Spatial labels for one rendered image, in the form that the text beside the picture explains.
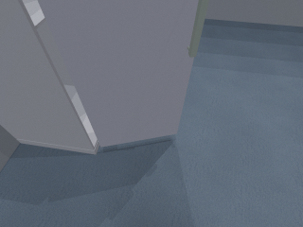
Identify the fridge door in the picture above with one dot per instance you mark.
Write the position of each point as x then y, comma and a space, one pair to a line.
128, 61

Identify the handle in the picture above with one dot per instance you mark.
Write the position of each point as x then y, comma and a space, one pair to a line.
197, 28

